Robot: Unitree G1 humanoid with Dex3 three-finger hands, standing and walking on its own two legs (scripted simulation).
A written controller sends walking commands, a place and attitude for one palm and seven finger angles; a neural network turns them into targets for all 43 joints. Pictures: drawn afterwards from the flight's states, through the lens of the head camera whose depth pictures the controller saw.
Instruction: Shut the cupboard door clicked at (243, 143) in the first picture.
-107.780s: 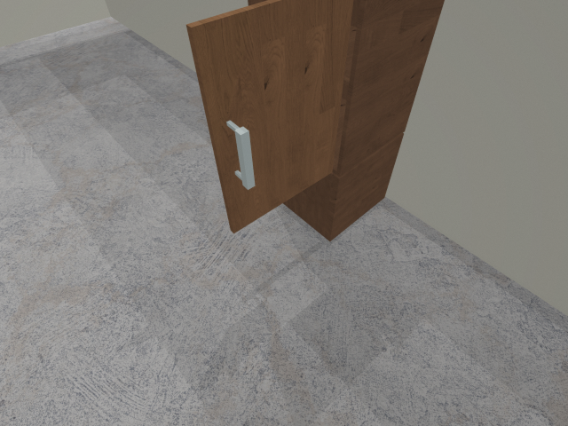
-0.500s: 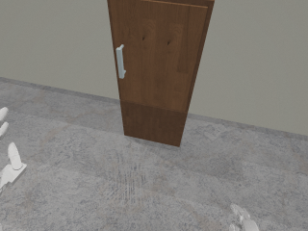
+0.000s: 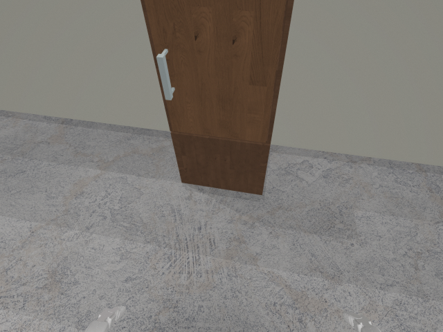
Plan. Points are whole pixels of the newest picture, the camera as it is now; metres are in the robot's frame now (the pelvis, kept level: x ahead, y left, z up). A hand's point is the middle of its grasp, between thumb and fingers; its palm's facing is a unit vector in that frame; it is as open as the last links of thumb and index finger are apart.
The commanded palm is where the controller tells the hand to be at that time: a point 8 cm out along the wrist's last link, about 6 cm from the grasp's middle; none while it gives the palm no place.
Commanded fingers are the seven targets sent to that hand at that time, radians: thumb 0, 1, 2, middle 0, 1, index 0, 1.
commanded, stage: let the arm hang, fingers relaxed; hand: left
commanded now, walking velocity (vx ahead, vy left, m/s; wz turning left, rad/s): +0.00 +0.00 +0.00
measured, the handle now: (167, 75) +0.93 +0.23 -0.04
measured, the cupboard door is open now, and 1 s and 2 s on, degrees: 0 0 0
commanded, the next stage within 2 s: look to check the result in 0.86 s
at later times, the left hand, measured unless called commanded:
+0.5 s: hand out of the picture +0.01 +0.20 -0.15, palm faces +0.01 -0.96 -0.28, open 7.4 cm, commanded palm none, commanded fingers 0.00 0.90 0.90 -0.20 -0.30 -0.20 -0.30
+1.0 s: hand out of the picture +0.02 +0.17 -0.16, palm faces +0.00 -0.98 -0.18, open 7.4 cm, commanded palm none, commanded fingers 0.00 0.90 0.90 -0.20 -0.30 -0.20 -0.30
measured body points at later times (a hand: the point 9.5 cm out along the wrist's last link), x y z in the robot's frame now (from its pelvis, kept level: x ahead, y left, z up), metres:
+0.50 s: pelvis +0.01 -0.01 +0.01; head +0.01 -0.02 +0.46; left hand +0.01 +0.25 -0.13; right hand +0.02 -0.24 -0.15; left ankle +0.06 +0.09 -0.73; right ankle +0.01 -0.12 -0.73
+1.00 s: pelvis +0.02 +0.00 +0.02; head +0.03 +0.00 +0.47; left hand +0.02 +0.22 -0.15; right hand +0.01 -0.24 -0.14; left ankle +0.06 +0.09 -0.73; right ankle +0.01 -0.12 -0.73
